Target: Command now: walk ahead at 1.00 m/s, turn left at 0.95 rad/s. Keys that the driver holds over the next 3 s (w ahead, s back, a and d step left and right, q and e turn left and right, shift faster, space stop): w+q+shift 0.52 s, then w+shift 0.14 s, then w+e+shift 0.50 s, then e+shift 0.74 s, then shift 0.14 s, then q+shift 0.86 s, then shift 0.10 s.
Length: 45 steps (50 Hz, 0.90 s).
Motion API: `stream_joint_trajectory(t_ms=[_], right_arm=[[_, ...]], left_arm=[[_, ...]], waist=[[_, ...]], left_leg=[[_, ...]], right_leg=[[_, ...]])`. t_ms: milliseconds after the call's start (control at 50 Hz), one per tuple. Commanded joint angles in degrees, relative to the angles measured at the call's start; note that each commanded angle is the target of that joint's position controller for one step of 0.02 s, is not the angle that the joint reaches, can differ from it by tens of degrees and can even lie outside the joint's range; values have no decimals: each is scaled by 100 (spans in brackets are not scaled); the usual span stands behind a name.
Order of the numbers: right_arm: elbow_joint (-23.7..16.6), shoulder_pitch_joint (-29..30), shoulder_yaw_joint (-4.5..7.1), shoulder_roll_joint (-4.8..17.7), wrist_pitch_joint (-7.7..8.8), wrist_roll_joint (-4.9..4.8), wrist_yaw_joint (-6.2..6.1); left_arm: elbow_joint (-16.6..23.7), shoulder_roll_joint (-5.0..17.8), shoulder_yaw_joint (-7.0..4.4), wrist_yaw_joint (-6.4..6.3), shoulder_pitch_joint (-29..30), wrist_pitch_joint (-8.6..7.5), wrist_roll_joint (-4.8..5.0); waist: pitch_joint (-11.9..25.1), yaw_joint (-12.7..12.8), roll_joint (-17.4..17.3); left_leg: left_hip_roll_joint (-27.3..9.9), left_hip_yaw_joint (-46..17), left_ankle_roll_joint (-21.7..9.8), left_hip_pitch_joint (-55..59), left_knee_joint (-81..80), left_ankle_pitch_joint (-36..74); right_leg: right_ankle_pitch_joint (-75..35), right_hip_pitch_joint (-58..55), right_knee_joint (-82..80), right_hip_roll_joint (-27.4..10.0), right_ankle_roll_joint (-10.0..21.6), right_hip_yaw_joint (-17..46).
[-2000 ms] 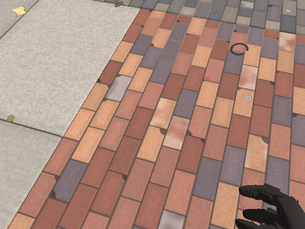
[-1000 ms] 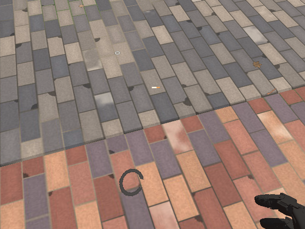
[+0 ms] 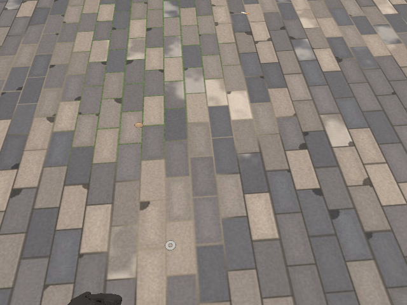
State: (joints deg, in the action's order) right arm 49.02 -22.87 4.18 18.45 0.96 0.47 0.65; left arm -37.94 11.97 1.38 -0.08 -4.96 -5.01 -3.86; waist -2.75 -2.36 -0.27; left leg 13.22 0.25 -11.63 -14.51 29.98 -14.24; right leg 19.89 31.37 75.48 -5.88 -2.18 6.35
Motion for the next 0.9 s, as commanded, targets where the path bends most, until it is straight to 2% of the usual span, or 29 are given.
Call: stream_joint_trajectory(t_ms=[20,80,160,200,220,240,260,280,300,320,340,360,380,420,460,520,600,640,660,680,700,720,740,760,780,800,820,860,900], right_arm=[[-563,248,181,822,321,-46,-38],[-561,28,232,854,331,-68,-4],[-493,-327,303,938,315,-79,20],[-583,-47,335,1043,313,-69,-37],[-615,63,364,1196,323,-37,-39],[-657,328,397,1402,340,-7,-7],[-750,609,330,1167,408,21,17],[-965,485,63,135,457,-40,-7],[-1258,-143,-77,94,409,-229,-1],[-1024,310,-48,524,279,-33,-46],[-1037,655,-14,660,215,80,22],[-1041,873,-7,636,152,127,107],[-1157,1062,-34,495,85,187,204],[-1379,1289,-136,219,-60,181,317],[-1608,1600,-197,149,-124,177,376],[-1886,2108,-242,208,-144,122,429],[-1998,2875,-379,54,-44,166,544],[-1864,2815,-378,100,7,179,491],[-1754,2564,-342,213,30,205,431],[-1580,1973,-268,389,56,247,367],[-1235,895,-146,609,67,251,276],[-896,-147,8,886,77,292,155],[-847,12,130,1395,78,390,21],[-1027,-149,192,1545,101,308,-9],[-843,-66,193,1254,150,242,-58],[-656,133,121,988,239,221,-71],[-600,394,60,676,336,252,-53],[-515,561,-70,256,467,188,-72],[-350,476,-102,140,606,63,-29]], left_arm=[[414,814,-179,32,-127,180,-40],[779,604,-72,124,814,153,113],[986,747,-87,112,1266,101,216],[919,950,-163,66,892,64,231],[754,1216,-278,2,318,49,251],[521,1482,-411,-78,-695,25,284],[239,1767,-558,-200,-2008,5,223],[101,2115,-662,-288,-2787,-21,-20],[208,2348,-741,-202,-2011,19,-42],[371,1621,-653,-164,-1240,56,19],[326,1222,-555,-136,-1031,84,79],[175,1084,-521,-116,-1088,87,60],[-46,1041,-493,-130,-1292,56,81],[-391,861,-454,-47,-1554,-67,204],[-523,852,-452,26,-1587,-160,267],[-603,973,-462,45,-1402,-255,223],[-934,1178,-477,31,-2063,-258,181],[-1032,1432,-492,-20,-2304,-206,187],[-1063,1642,-525,-70,-2345,-137,190],[-1092,1845,-550,-116,-2303,-45,193],[-1080,1958,-553,-149,-2160,35,200],[-1008,1894,-533,-147,-1939,79,242],[-789,898,-350,7,-2409,74,264],[-532,1060,-372,-25,-2432,29,512],[-396,1313,-442,-60,-1617,-16,512],[-396,1082,-381,-22,-1525,-44,510],[-551,964,-362,18,-1569,17,450],[-820,760,-347,143,-1979,263,315],[-799,634,-367,240,-1727,410,290]], waist=[[-205,396,476],[-273,4,162],[14,-383,-234],[225,-126,-297],[622,150,-297],[1167,778,-233],[1757,1421,-113],[2356,1367,1299],[2697,590,2599],[1676,601,1327],[1055,584,602],[720,550,184],[456,495,246],[178,358,517],[70,263,467],[-230,105,445],[-705,347,131],[-477,270,359],[-233,72,586],[195,-315,738],[710,-832,863],[1125,-1360,751],[1709,-523,-776],[2823,-590,-777],[1910,-648,42],[840,-328,74],[368,-51,394],[169,334,90],[-117,430,-70]], left_leg=[[-1477,-2365,-853,-597,-2041,698],[-1151,-2090,-505,-580,-2001,1438],[-1354,-2350,-214,558,-1585,2775],[-1391,-2473,25,720,-1126,3357],[-1380,-2498,165,849,-452,4120],[-1256,-2373,280,704,697,4418],[-1043,-2144,368,-99,2243,3746],[-507,-1528,389,-1579,4163,-709],[-495,-1024,447,-2719,5089,-1506],[-1024,-860,433,-3051,5241,-727],[-1260,-661,494,-2981,4953,-308],[-1440,-592,552,-2843,4756,-204],[-1596,-590,583,-2817,4643,-201],[-1847,-548,627,-2972,4554,-121],[-1919,-442,654,-3163,4455,277],[-1904,-213,676,-3059,3652,1161],[-1482,553,348,-2257,1693,1515],[-1012,911,144,-1601,1285,1271],[-791,959,68,-1282,1160,860],[-626,845,-37,-529,1023,389],[-581,570,-161,669,750,71],[-885,53,-291,2197,166,117],[-2627,-1974,-395,3905,279,-750],[-3727,-4442,-761,4433,-600,-857],[-3369,-3630,-513,3625,-985,-512],[-3224,-2902,-430,2513,-1229,21],[-2983,-2302,-223,1707,-1436,337],[-2657,-1411,60,762,-1881,405],[-2504,-777,285,590,-2220,801]], right_leg=[[-288,317,-1204,-185,-206,-404],[-1874,4,-2886,41,-177,-605],[-2485,-212,-4063,418,-18,-587],[-2247,-1085,-4639,599,65,-455],[-1794,-1812,-4596,755,123,-432],[-1304,-2869,-4572,740,192,-469],[-507,-4338,-4322,238,309,-127],[1720,-5698,-4768,-1406,521,1838],[2835,-5654,-6107,-2231,997,4960],[3422,-4713,-6203,-1870,1058,4297],[2447,-3965,-6086,-1591,992,3078],[1346,-3446,-6110,-1352,897,2227],[686,-3091,-6193,-1152,820,1547],[-172,-2787,-6391,-1056,707,756],[-1013,-2645,-6583,-1017,640,14],[-1970,-2320,-6868,-785,520,-1101],[-3587,-2486,-7273,-594,437,-1900],[-6322,-3078,-6861,-708,455,-2040],[-7534,-3443,-6309,-814,469,-2052],[-8257,-3542,-5320,-961,559,-2010],[-8287,-3270,-4015,-1047,694,-1911],[-7109,-2305,-2233,-859,734,-1932],[-49,-226,137,42,619,-1675],[786,762,1550,678,698,-380],[-24,1186,1344,381,759,-51],[-316,1179,849,184,742,-209],[-440,914,367,-49,724,-172],[-569,258,-54,-223,631,-118],[-747,513,-372,-323,589,-165]])
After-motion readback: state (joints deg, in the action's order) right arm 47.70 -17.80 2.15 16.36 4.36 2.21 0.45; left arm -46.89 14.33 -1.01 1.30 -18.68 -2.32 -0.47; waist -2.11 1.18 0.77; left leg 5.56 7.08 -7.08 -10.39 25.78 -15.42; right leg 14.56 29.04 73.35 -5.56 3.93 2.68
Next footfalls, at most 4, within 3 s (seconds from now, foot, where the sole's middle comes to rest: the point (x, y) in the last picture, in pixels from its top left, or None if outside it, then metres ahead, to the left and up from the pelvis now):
0.26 right None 0.47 -0.15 -0.76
0.72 left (143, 238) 0.73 0.23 -0.76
1.18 right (121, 146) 1.17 0.35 -0.76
1.56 left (86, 106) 1.44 0.54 -0.76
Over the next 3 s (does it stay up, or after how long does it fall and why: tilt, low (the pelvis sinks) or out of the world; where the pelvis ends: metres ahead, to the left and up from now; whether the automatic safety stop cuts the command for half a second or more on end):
stays up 1.27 0.42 0.02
